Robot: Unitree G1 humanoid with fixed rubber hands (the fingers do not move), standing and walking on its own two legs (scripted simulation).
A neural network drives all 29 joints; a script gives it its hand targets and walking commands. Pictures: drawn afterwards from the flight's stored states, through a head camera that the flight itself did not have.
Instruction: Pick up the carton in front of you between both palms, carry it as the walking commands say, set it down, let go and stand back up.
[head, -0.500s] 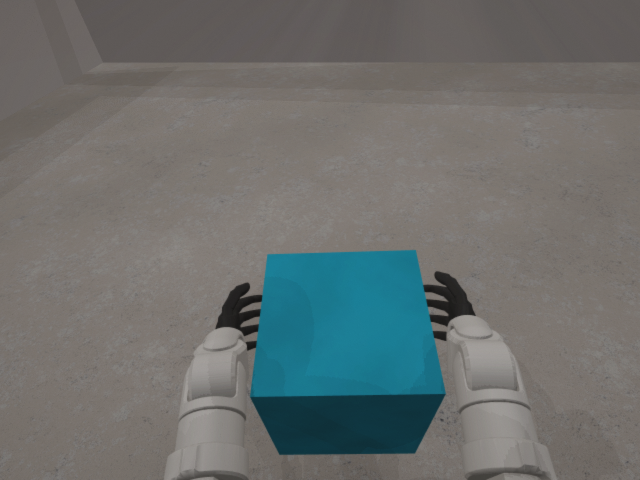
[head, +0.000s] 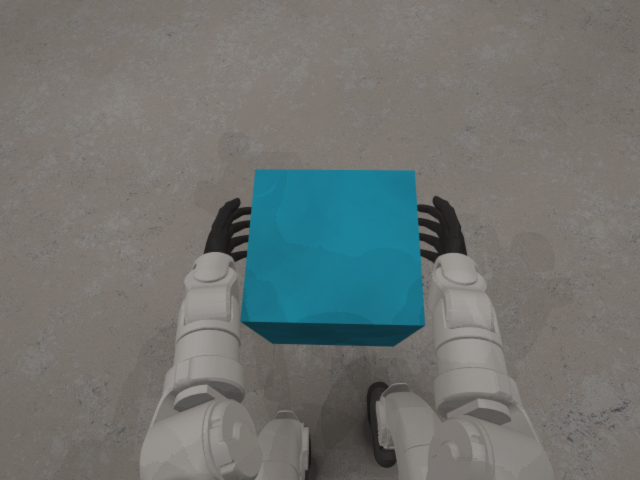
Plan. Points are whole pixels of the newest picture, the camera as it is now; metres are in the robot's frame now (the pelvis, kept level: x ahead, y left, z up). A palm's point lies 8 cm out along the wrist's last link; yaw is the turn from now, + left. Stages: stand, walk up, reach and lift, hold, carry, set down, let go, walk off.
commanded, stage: set down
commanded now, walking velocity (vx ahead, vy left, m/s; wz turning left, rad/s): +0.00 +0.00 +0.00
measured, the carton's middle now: (333, 269) +0.39 +0.00 -0.13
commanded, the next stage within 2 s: none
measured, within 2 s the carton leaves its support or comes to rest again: neither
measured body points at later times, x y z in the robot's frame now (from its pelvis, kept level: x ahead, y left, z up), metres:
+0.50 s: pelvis -0.01 +0.05 -0.13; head +0.23 +0.02 +0.25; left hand +0.47 +0.14 -0.21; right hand +0.41 -0.15 -0.21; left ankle +0.02 +0.15 -0.70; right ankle +0.11 -0.09 -0.70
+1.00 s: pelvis -0.04 +0.03 -0.25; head +0.28 +0.02 +0.07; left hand +0.51 +0.13 -0.37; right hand +0.44 -0.16 -0.37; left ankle +0.02 +0.15 -0.70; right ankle +0.11 -0.10 -0.70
